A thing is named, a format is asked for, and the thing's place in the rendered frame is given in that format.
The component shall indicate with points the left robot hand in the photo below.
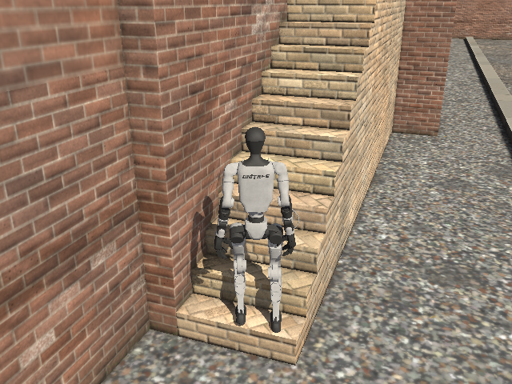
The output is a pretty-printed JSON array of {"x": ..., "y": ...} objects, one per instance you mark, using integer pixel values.
[{"x": 218, "y": 246}]

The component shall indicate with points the right robot hand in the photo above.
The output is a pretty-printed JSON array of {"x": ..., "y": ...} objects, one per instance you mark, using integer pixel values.
[{"x": 290, "y": 245}]

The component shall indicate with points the robot right foot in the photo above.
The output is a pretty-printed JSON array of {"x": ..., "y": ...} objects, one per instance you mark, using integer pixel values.
[{"x": 275, "y": 326}]

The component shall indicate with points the left robot upper arm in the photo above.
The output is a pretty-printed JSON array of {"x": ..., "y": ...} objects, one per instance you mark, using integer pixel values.
[{"x": 230, "y": 170}]

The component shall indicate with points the humanoid robot torso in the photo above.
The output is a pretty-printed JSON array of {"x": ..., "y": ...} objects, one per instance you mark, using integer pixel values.
[{"x": 255, "y": 187}]

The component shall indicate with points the left robot forearm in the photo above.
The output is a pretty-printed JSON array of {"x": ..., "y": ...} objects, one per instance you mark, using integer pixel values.
[{"x": 223, "y": 219}]

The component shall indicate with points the right robot upper arm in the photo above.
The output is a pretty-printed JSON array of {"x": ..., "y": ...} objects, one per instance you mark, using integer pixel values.
[{"x": 283, "y": 183}]

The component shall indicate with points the right robot forearm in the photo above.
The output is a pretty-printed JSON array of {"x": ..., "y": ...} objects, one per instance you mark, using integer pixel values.
[{"x": 287, "y": 218}]

